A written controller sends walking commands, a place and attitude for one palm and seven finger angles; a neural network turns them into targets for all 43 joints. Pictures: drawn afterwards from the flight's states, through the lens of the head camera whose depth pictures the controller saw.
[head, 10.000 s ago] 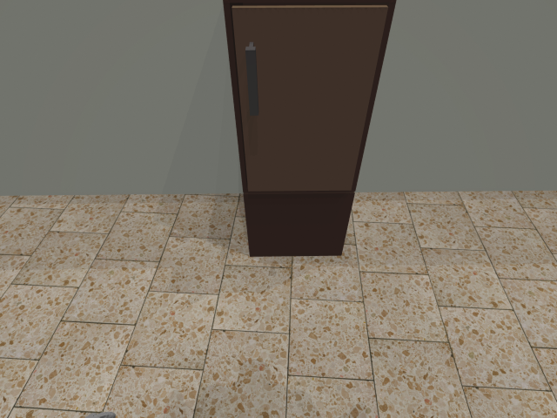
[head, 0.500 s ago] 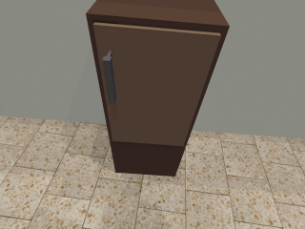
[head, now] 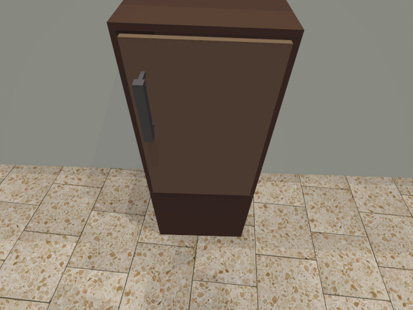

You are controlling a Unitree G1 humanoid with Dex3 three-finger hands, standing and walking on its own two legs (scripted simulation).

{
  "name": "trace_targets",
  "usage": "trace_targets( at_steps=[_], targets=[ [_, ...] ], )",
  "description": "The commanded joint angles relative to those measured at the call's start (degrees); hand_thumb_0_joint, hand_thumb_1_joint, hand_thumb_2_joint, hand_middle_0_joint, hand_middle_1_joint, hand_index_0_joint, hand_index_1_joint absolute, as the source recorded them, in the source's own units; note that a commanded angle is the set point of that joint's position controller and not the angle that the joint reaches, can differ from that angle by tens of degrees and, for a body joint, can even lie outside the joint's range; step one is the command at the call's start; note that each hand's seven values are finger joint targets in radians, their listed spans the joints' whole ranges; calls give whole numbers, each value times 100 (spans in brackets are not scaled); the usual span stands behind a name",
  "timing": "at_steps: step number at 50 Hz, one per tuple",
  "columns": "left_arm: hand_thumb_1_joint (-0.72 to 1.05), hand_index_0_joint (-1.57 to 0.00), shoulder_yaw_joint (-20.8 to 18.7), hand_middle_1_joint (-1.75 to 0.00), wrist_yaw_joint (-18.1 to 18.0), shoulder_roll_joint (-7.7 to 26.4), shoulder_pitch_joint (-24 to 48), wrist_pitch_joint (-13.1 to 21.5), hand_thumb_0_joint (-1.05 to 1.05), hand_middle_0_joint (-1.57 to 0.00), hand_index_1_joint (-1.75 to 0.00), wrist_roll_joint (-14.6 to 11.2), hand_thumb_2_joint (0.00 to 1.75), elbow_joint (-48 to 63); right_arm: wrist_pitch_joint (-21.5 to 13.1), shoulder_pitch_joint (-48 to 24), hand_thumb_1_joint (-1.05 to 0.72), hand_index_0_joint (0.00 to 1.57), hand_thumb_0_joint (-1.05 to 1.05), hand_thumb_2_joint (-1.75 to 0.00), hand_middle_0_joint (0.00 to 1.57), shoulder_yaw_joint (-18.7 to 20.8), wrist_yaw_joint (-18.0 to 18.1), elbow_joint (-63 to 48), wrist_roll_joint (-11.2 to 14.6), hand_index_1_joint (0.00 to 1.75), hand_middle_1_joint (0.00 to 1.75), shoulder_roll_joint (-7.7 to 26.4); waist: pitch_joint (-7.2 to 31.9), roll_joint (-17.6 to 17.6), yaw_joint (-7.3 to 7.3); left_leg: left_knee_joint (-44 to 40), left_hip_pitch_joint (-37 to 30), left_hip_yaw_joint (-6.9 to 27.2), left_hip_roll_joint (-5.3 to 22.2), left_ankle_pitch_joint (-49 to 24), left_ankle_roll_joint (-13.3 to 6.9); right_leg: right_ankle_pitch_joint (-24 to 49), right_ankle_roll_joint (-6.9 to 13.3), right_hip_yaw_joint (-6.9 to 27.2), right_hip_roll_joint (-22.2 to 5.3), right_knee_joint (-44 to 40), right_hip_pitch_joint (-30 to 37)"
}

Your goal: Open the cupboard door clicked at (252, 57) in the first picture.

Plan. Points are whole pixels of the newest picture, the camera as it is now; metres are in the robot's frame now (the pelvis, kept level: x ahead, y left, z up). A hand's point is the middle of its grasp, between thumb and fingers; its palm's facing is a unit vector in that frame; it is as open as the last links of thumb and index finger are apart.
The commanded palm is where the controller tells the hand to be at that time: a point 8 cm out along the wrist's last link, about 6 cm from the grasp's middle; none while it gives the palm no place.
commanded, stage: look again from close up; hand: left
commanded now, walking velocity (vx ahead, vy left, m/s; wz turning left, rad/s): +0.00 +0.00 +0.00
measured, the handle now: (146, 108) +0.55 +0.19 +0.08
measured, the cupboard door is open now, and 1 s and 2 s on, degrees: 0 0 0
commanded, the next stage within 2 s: raise the hand with hooked fingers in 0.44 s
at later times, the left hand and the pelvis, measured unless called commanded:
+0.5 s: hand out of the picture +0.01 +0.12 -0.17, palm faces +0.03 -0.97 -0.22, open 7.3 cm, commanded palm none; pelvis +0.01 -0.06 +0.00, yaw +0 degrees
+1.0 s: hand out of the picture +0.14 +0.14 -0.05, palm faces +0.10 -0.99 +0.01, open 8.8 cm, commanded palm +0.14 +0.19 -0.02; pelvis -0.01 -0.06 -0.06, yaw +2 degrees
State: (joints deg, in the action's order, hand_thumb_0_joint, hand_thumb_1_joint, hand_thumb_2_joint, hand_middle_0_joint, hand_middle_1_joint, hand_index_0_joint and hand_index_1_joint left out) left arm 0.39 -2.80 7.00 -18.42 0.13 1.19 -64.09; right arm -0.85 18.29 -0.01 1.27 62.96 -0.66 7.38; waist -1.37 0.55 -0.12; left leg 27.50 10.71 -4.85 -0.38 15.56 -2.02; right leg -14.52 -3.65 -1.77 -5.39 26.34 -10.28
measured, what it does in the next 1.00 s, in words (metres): lowers itself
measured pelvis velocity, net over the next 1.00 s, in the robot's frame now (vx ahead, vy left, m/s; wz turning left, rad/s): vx -0.01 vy -0.06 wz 0.03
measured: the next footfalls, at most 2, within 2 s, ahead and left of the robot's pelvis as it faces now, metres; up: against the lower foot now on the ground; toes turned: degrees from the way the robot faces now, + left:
none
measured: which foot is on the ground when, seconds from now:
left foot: down 0.00-1.00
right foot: down 0.00-1.00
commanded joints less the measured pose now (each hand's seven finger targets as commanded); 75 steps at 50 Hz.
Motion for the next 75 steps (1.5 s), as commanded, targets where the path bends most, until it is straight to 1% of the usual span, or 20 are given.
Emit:
trace_targets(
  at_steps=[1,6,26,27,28,29,30,31,32,34,38,43,45,49,50,55,63,65,69,75],
  targets=[
    [90,-20,-75,-30,7,678,-444,121,0,-20,-30,24,90,239,-153,164,-90,20,0,-90,20,83,-24,-573,-39,30,30,714,-189,-1097,-73,-896,793,958,703,91,-16,-257,513,-49,88,254,-126],
    [90,-20,-23,-30,63,604,-238,171,0,-20,-30,-12,90,218,-144,231,-90,20,0,-90,20,57,-8,-592,-9,30,30,661,-198,119,2,-609,436,758,589,-477,-82,181,514,155,-31,-37,-307],
    [90,-20,-114,-30,91,904,-36,198,0,-20,-30,-47,90,246,-65,73,-90,20,0,-90,20,22,13,-173,-16,30,30,626,-280,129,-6,-463,61,318,547,-772,152,944,575,415,-160,-454,-271],
    [90,-20,-164,-30,-140,995,-547,252,0,-20,-30,-10,90,29,-60,-466,-90,20,0,-90,20,119,-34,-523,32,30,30,851,-455,1053,-224,770,719,230,635,-396,335,3502,372,857,-529,-453,-128],
    [88,-20,-672,-32,-17,2093,3932,1674,0,-20,-32,-1216,89,8807,-999,-490,-90,20,0,-90,20,218,276,-2387,318,30,30,1773,2431,-472,516,-124,-845,217,25,-1437,-36,2891,492,473,4,142,432],
    [85,-20,-905,-33,-259,1888,1141,1372,0,-20,-33,-727,88,7146,-1457,-858,-90,20,0,-90,20,142,505,-2020,211,30,30,1223,2403,-1471,-85,-161,-1147,31,88,-2083,-94,1921,614,203,364,407,414],
    [83,-21,-752,-34,-562,1590,976,1105,0,-21,-34,-875,87,6802,-1603,-953,-90,20,0,-90,20,190,523,-1686,303,30,30,1252,1813,-1616,24,-6,-648,89,143,-1663,79,1187,544,-38,343,209,3],
    [81,-21,-78,-36,-492,223,-618,564,0,-21,-36,-959,86,5671,-1612,-752,-90,20,0,-90,20,193,451,-1699,382,30,30,1015,1067,-877,114,-117,-220,203,200,-1261,65,825,465,-177,363,90,-318],
    [78,-21,-148,-37,-341,347,254,743,0,-21,-37,-1194,85,6838,-1731,-908,-90,20,0,-90,20,216,463,-2180,429,30,30,1186,391,-643,152,-34,59,344,160,-1068,65,761,404,-195,359,111,-588],
    [74,-21,-754,-40,-122,787,-38,1299,0,-21,-40,-1054,83,6505,-1893,-802,-90,20,0,-90,20,410,492,-2298,227,30,30,1284,270,324,255,472,539,275,36,-870,27,400,320,-272,405,191,-1252],
    [64,-22,-1050,-47,1127,253,-2029,2563,0,-22,-47,-1403,79,4892,-1889,-1012,-90,20,0,-90,20,591,198,-2882,115,30,30,1214,150,2184,-342,1306,2284,391,-67,-360,207,436,188,-18,346,1075,-1668],
    [53,-23,-1767,-54,2667,1132,-1616,3399,0,-23,-54,-1741,74,5627,-1775,-1266,-90,20,0,-90,20,659,-44,-3746,212,30,30,1373,1479,435,-484,2186,2670,130,-244,-584,228,1544,323,402,145,1980,-1371],
    [48,-23,-2098,-57,2614,1498,-996,3246,0,-23,-57,-1898,72,6481,-1675,-1256,-90,20,0,-90,20,650,35,-3968,206,30,30,1337,1783,18,-439,2362,2690,117,-246,-387,192,901,292,614,141,1927,-1486],
    [39,-24,-1811,-63,2069,1210,179,3522,0,-24,-63,-1907,68,8057,-1629,-897,-90,20,0,-90,20,555,130,-3972,161,30,30,1159,1936,-730,-51,2567,2240,307,-62,-510,97,584,403,293,412,2205,-2130],
    [36,-24,-1586,-64,1983,1214,759,3634,0,-24,-64,-1863,67,8448,-1632,-797,-90,20,0,-90,20,489,158,-3936,128,30,30,1216,1836,-504,170,2664,2260,420,-3,-434,60,432,419,180,501,2346,-2439],
    [25,-25,-920,-72,2270,1111,925,3402,0,-25,-72,-1707,62,7936,-1752,-730,-90,20,0,-90,20,333,302,-3758,208,30,30,1379,1308,-555,463,2641,2486,648,106,211,26,-439,482,22,614,2271,-2982],
    [6,-26,-2258,-84,2236,1745,-60,1314,0,-26,-84,-2159,54,7263,-1525,-1129,-90,20,0,-90,20,205,434,-4132,361,30,30,1253,1832,-16,-309,1774,2332,561,3,172,117,-705,362,-85,495,1639,-1701],
    [1,-26,-2462,-87,1909,1761,41,1368,0,-26,-87,-2252,52,7550,-1535,-1137,-90,20,0,-90,20,157,412,-4132,310,30,30,1190,1715,-2,-388,1620,2264,612,29,49,157,-595,402,-238,574,1696,-1613],
    [-8,-27,-2096,-93,1522,1612,531,1976,0,-27,-93,-1938,48,7867,-1694,-815,-90,20,0,-90,20,156,320,-3947,259,30,30,1259,1338,-398,-96,1453,2035,621,95,236,168,-768,416,-330,629,1693,-2110],
    [-22,-28,-1825,-102,2103,1828,1205,2059,0,-28,-102,-1879,42,7275,-1872,-610,-90,20,0,-90,20,161,385,-3761,343,30,30,1532,1120,-372,154,1342,1948,646,65,765,123,-1106,429,-193,613,1411,-2133]
  ],
)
